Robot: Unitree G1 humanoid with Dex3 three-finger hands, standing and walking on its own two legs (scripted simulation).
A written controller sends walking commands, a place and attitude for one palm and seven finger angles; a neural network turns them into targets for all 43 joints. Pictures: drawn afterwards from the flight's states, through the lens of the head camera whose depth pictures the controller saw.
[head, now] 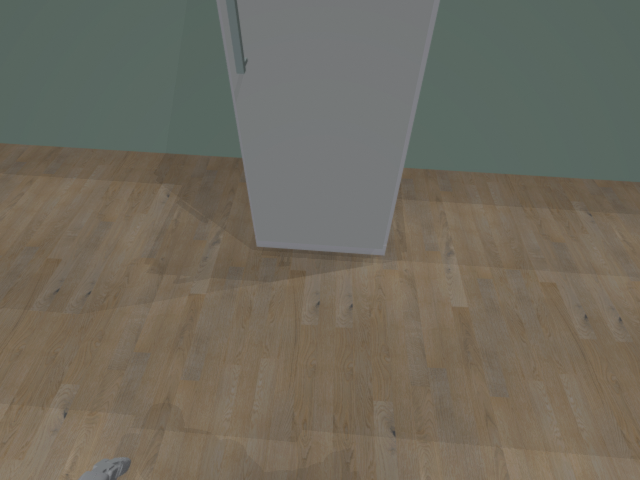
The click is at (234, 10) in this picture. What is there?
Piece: fridge door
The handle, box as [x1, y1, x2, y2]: [226, 0, 247, 73]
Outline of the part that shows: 226,0 236,72 243,73 245,70 244,66 247,60 246,57 243,56 236,0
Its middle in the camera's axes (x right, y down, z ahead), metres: -0.20 -0.57 +0.84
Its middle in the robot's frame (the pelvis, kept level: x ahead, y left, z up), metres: +1.03 +0.25 +0.23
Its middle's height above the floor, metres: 1.00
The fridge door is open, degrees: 0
